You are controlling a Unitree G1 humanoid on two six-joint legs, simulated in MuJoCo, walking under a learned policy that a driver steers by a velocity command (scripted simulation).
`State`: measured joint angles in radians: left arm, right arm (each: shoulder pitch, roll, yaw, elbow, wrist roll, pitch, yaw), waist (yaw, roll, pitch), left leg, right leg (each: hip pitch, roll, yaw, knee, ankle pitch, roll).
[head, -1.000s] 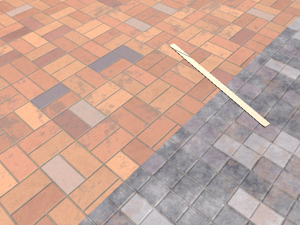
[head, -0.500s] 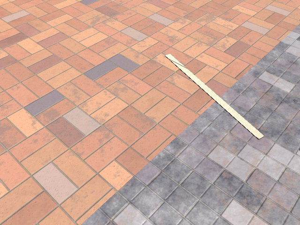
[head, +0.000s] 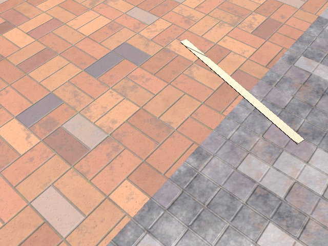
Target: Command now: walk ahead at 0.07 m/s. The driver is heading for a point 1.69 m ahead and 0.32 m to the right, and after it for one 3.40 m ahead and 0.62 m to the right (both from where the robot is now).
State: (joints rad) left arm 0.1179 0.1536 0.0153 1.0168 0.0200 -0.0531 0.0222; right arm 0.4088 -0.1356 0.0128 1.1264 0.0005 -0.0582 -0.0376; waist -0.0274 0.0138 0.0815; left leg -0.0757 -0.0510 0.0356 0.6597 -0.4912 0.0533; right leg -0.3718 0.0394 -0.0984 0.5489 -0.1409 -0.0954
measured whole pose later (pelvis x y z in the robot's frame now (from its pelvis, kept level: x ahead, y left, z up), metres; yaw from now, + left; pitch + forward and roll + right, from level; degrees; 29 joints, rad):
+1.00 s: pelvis +0.36 -0.03 +0.01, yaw +0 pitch +0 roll +0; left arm 0.21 0.20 0.06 0.99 0.02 -0.08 -0.01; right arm 0.32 -0.19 -0.06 1.03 -0.03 -0.08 0.01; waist -0.02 0.03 0.06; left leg -0.40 0.05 0.00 1.18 -0.29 0.08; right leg -0.26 0.06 -0.13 0.43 -0.19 -0.10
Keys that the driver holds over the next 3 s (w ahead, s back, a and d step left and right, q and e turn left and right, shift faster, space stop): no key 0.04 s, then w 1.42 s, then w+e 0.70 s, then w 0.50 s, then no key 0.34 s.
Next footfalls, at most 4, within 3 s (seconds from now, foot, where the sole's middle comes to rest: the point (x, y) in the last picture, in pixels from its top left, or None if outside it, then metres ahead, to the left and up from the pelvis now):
0.38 left None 0.11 0.11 -0.76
0.84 right None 0.44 -0.09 -0.76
1.38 left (155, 177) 0.76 0.07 -0.76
1.94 right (192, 128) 1.02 -0.12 -0.76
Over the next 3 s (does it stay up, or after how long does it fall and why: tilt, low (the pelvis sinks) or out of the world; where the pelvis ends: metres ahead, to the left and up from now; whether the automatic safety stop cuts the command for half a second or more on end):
stays up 1.40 -0.23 0.01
